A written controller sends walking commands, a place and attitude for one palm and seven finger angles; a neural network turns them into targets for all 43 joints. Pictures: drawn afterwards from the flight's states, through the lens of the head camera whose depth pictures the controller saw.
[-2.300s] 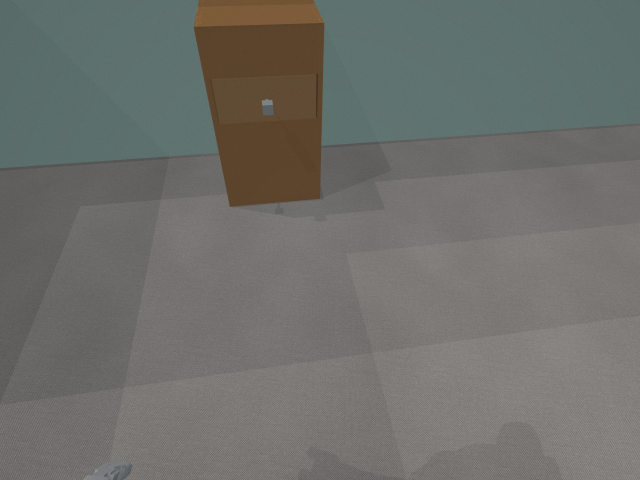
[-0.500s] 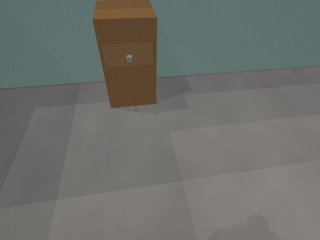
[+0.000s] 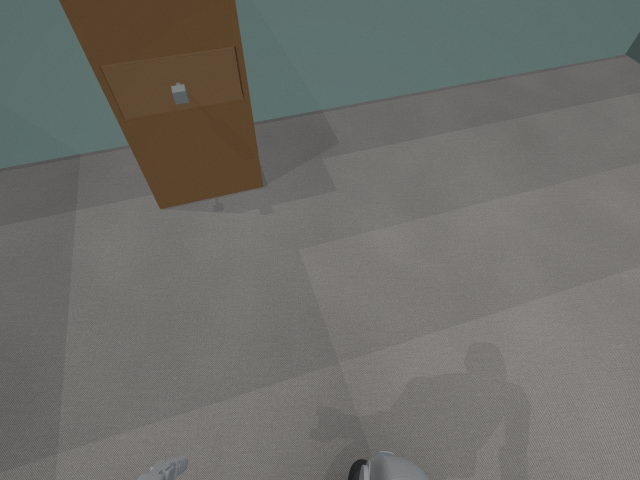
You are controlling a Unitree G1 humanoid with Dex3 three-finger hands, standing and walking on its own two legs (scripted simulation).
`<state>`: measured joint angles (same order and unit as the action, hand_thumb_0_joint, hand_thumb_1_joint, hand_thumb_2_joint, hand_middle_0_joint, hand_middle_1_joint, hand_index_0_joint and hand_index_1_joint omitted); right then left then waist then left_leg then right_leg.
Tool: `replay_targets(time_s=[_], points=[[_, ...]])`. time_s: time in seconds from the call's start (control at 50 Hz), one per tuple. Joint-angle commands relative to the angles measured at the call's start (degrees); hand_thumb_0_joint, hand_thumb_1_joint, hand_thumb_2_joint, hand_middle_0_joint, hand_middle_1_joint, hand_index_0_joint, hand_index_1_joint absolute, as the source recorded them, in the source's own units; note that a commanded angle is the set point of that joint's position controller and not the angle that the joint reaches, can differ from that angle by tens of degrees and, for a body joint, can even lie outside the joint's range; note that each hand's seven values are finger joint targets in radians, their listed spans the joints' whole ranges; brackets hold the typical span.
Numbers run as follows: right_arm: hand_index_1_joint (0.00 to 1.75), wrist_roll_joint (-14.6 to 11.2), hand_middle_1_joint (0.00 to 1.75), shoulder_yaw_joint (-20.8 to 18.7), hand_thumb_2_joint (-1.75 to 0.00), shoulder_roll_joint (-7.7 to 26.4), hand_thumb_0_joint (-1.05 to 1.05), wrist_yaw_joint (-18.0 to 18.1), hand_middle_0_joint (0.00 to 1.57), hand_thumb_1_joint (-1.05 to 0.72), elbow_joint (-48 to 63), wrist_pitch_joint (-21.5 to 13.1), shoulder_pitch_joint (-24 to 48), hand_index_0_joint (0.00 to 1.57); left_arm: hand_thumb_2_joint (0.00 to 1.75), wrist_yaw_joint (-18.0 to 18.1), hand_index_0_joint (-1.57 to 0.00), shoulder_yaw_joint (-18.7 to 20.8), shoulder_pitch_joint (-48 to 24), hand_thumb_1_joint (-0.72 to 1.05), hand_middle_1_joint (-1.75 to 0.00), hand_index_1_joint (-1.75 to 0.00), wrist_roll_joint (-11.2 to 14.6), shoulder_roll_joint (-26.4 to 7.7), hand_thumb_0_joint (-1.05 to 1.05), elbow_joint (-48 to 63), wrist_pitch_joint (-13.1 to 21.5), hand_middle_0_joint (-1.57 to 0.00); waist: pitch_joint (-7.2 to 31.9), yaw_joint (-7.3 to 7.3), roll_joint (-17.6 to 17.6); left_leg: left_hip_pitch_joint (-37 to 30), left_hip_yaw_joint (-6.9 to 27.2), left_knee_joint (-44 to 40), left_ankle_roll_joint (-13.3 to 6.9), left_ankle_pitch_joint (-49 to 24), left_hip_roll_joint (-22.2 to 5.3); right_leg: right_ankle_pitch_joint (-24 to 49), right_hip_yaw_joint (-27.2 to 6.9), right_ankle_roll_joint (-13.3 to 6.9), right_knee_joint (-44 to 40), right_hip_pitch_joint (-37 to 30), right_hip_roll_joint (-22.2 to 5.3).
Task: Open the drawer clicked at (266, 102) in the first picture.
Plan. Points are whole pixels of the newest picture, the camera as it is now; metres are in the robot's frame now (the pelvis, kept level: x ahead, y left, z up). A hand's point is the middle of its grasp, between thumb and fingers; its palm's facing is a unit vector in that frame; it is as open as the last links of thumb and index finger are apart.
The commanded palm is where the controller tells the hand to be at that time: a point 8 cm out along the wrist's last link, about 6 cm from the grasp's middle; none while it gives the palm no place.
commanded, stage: walk to a spot facing it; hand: left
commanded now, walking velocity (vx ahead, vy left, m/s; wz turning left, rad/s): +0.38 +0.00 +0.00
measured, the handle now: (179, 90) +1.19 +0.45 -0.22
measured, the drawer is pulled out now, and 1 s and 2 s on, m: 0.00 0.00 0.00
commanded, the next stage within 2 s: turn to face it in 0.86 s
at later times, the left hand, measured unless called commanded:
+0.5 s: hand out of the picture +0.14 +0.20 -0.18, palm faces +0.14 -0.98 -0.11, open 7.3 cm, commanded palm none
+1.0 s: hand (219, 252) +0.52 +0.20 -0.15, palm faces -0.15 -0.97 -0.18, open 7.4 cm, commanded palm none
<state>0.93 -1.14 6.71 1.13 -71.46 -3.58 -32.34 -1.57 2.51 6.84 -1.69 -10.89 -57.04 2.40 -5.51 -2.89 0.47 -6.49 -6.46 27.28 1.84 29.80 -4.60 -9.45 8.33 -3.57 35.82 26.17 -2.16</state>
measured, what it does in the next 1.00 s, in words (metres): walks ahead: left foot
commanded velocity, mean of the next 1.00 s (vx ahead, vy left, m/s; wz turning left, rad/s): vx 0.31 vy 0.00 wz -0.14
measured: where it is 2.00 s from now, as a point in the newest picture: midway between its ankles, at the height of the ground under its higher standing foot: (316, 356)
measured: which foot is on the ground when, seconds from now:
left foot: down 0.00-0.00, up 0.02-0.44, down 0.46-1.00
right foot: down 0.00-0.48, up 0.50-1.00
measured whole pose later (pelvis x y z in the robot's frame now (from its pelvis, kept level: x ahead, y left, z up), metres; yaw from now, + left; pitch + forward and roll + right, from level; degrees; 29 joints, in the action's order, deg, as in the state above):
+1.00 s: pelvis +0.42 +0.04 +0.02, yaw -8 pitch -1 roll +0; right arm 1.7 -2.0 5.5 1.5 -66.3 -4.2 -27.5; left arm -1.3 4.1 8.8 -2.0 -9.7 -59.1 -1.5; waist -3.8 -3.4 0.0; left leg -5.1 -20.2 19.7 0.6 23.0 -3.1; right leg -10.7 7.6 -0.6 43.1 31.3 -4.9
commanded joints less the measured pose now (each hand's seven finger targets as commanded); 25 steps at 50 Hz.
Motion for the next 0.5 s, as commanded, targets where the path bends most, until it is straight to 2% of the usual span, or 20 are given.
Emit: replay_targets(time_s=[0.0,0.02,0.04,0.06,0.08,0.1,0.12,0.16,0.2,0.26,0.34,0.36,0.38,0.4,0.42,0.44,0.46,0.48], points=[[0.3,-1.3,0.3,-1.4,-0.9,6.0,0.0,0.2,0.2,-0.9,7.7,-1.4,3.7,0.2,0.9,2.0,-0.2,4.6,27.2,0.9,-0.3,-0.3,1.0,-16.2,0.0,-5.5,1.1,-0.2,17.6,11.91,-11.8,39.1,5.5,52.3,-3.7,2.4,2.5,-5.1,-41.2,-12.4,-18.4,-40.4,-25.5],[0.3,-1.3,0.3,-1.7,-0.9,6.2,0.0,-0.1,0.2,-0.9,8.0,-1.1,6.5,0.2,0.9,2.0,-0.2,4.2,20.8,0.9,-0.3,-0.3,1.2,-14.3,0.0,-4.3,0.9,-0.2,10.5,9.83,-9.2,40.8,6.8,55.1,-4.3,-2.8,-0.9,-14.3,-37.4,-11.6,-21.4,-32.1,-23.8],[0.3,-0.7,0.3,-1.9,-0.9,5.7,0.0,-0.5,0.2,-0.9,8.8,-0.9,10.2,0.2,0.9,2.1,-0.2,3.1,16.4,0.9,-0.3,-0.3,1.1,-11.3,0.0,-2.9,1.0,-0.2,3.5,8.71,-5.3,41.9,6.8,54.5,-4.1,-7.2,-3.0,-15.3,-33.4,-9.6,-23.1,-21.5,-22.0],[0.3,-0.1,0.3,-1.9,-0.9,4.7,0.0,-0.5,0.2,-0.9,9.2,-0.4,10.2,0.2,0.9,2.2,-0.2,2.1,12.7,0.9,-0.3,-0.3,0.8,-8.5,0.0,-2.5,1.3,-0.2,1.0,5.51,-2.3,40.2,7.7,51.6,-3.9,-9.5,-4.5,-13.6,-28.0,-7.9,-23.1,-14.6,-20.2],[0.3,0.2,0.3,-1.8,-0.9,3.4,0.0,-0.6,0.2,-0.9,8.6,0.5,8.8,0.2,0.9,2.4,-0.2,1.6,9.6,0.9,-0.3,-0.3,0.6,-6.4,0.0,-1.9,1.5,-0.2,-0.7,3.3,-0.7,37.2,7.6,49.0,-3.5,-10.4,-5.5,-11.8,-22.4,-7.0,-23.8,-9.1,-18.9],[0.3,0.5,0.3,-1.6,-0.9,2.5,0.0,-0.7,0.2,-0.9,7.9,1.2,6.8,0.2,0.9,2.4,-0.2,1.2,8.8,0.9,-0.3,-0.3,0.3,-5.4,0.0,-1.8,1.8,-0.2,0.1,1.67,-1.5,35.8,6.7,46.6,-2.9,-11.9,-5.3,-8.7,-17.6,-5.7,-24.3,-7.4,-16.7],[0.3,0.6,0.3,-1.7,-0.9,2.3,0.0,-0.8,0.2,-0.9,7.9,1.8,5.5,0.2,0.9,2.4,-0.2,1.0,9.2,0.9,-0.3,-0.3,0.2,-4.8,0.0,-2.0,2.0,-0.2,0.6,0.79,-3.2,35.3,5.8,43.9,-2.3,-12.7,-5.1,-6.0,-14.2,-5.1,-24.5,-6.5,-15.3],[0.3,0.6,0.3,-1.9,-0.9,2.7,0.0,-1.2,0.2,-0.9,8.9,2.5,6.8,0.2,0.9,2.3,-0.2,0.8,9.5,0.9,-0.3,-0.3,0.2,-4.3,0.0,-2.4,2.1,-0.2,-0.1,0.1,-6.4,35.4,4.4,38.7,-1.3,-15.1,-5.2,-5.1,-10.4,-4.8,-25.9,-5.2,-13.6],[0.3,0.5,0.3,-2.0,-0.9,2.5,0.0,-1.8,0.2,-0.9,11.0,2.5,10.3,0.2,0.9,2.3,-0.2,0.9,10.4,0.9,-0.3,-0.3,0.2,-4.3,0.0,-2.6,2.4,-0.2,-0.9,0.35,-6.4,35.9,3.3,32.2,-0.8,-18.1,-5.3,-4.0,-8.4,-5.0,-26.6,-5.4,-12.6],[0.3,0.4,0.3,-2.0,-0.9,3.4,0.0,-2.6,0.2,-0.9,14.1,1.9,18.2,0.2,0.9,2.1,-0.2,0.8,13.6,0.9,-0.3,-0.3,0.3,-5.1,0.0,-3.4,2.6,-0.2,-2.6,2.5,-7.1,37.5,1.7,22.0,-0.6,-20.6,-4.7,-0.9,-7.7,-5.0,-26.1,-10.2,-12.2],[0.3,0.3,0.3,-2.0,-0.9,4.2,0.0,-3.2,0.2,-0.9,16.5,0.9,23.9,0.2,0.9,2.4,-0.2,1.1,16.4,0.9,-0.3,-0.3,0.1,-6.7,0.0,-4.1,2.5,-0.2,-2.3,4.17,-4.9,35.1,-0.2,13.4,-2.0,-18.7,-2.9,3.2,-8.3,-4.9,-23.6,-16.7,-14.1],[0.3,0.2,0.3,-2.1,-0.9,4.6,0.0,-3.2,0.2,-0.9,16.7,0.7,24.1,0.2,0.9,2.4,-0.2,1.3,16.7,0.9,-0.3,-0.3,0.1,-7.2,0.0,-4.2,2.4,-0.2,-2.2,3.98,-4.6,33.4,-0.5,11.6,-2.5,-17.7,-2.6,4.8,-8.5,-4.9,-22.3,-17.7,-14.5],[0.3,0.3,0.3,-2.4,-0.9,5.6,0.0,-3.0,0.2,-0.9,16.4,0.4,21.8,0.2,0.9,2.4,-0.2,1.4,16.4,0.9,-0.3,-0.3,0.0,-7.4,0.0,-4.2,2.3,-0.2,-0.9,2.54,-2.7,28.6,-1.0,9.1,-2.8,-17.1,-1.8,6.8,-7.6,-4.4,-18.8,-17.2,-14.4],[0.3,0.6,0.3,-2.8,-0.9,6.9,0.0,-2.6,0.2,-0.9,14.7,0.1,16.3,0.2,0.9,2.4,-0.2,1.5,15.5,0.9,-0.3,-0.3,0.2,-7.6,0.0,-4.0,2.2,-0.2,1.4,-0.25,-0.3,19.3,-1.9,5.7,-3.3,-18.3,-0.1,10.0,-4.9,-3.3,-11.4,-14.4,-12.5],[0.3,1.0,0.3,-3.8,-0.9,10.3,0.0,-2.1,0.2,-0.9,12.1,-0.3,7.7,0.2,0.9,2.2,-0.2,1.3,15.8,0.9,-0.3,-0.3,0.5,-6.2,0.0,-3.8,2.1,-0.2,6.4,-3.56,5.9,6.8,2.2,1.8,-4.8,-16.9,-2.0,10.7,-1.2,-1.2,2.5,-9.7,-8.1],[0.3,1.7,0.3,-5.5,-0.9,17.5,0.0,-1.5,0.2,-0.9,10.5,-0.7,0.3,0.2,0.9,1.6,-0.2,1.0,18.4,0.9,-0.3,-0.3,1.2,-2.6,0.0,-2.7,2.0,-0.2,12.4,-4.68,21.8,-3.7,24.6,-6.5,-9.7,-15.1,-17.1,-11.1,3.3,2.4,23.1,2.9,0.5],[0.3,0.7,0.3,-5.2,-0.9,18.4,0.0,-0.9,0.2,-0.9,9.9,-0.1,-1.3,0.2,0.9,1.6,-0.2,0.9,15.7,0.9,-0.3,-0.3,0.8,-3.8,0.0,-0.8,2.1,-0.2,12.8,-4.69,19.9,-4.4,33.9,-12.9,-12.6,-14.1,-22.0,-23.5,-3.7,2.2,34.4,9.5,2.2],[0.3,0.4,0.3,-4.9,-0.9,16.1,0.0,-0.3,0.2,-0.9,10.4,0.1,2.7,0.2,0.9,1.6,-0.2,1.1,13.0,0.9,-0.3,-0.3,0.9,-4.7,0.0,-1.1,1.8,-0.2,9.8,-3.64,14.6,-0.7,30.9,-13.6,-12.1,-12.5,-21.2,-19.4,-7.0,1.9,39.2,11.9,-1.4]])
